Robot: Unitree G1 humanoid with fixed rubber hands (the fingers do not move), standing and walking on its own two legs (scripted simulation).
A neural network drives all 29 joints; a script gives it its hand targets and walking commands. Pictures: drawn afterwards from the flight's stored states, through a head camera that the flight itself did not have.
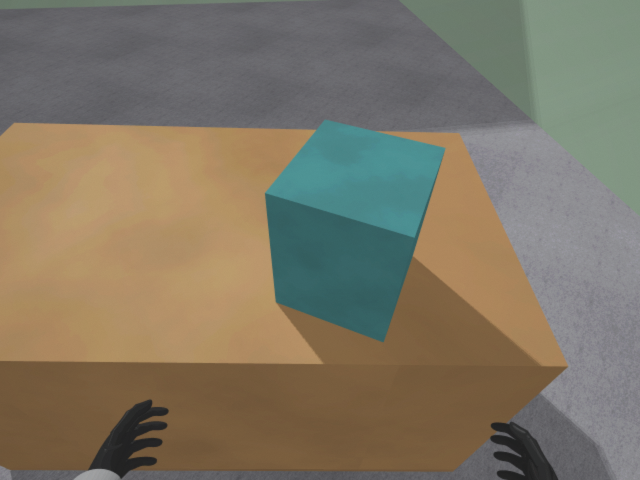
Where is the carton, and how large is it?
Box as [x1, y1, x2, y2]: [265, 120, 445, 341]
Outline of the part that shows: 324,120 265,192 276,302 383,341 412,256 445,148 333,121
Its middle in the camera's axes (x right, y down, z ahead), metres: +0.06 -0.02 +0.64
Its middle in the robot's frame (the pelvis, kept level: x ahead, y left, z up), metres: +0.51 -0.03 +0.02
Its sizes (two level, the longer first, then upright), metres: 0.210 0.200 0.250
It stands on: a pedestal, 0.67 m high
